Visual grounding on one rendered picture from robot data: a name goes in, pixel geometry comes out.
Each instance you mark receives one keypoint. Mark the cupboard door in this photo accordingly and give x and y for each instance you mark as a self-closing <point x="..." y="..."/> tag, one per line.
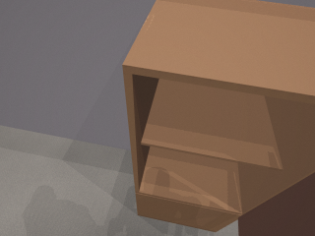
<point x="289" y="213"/>

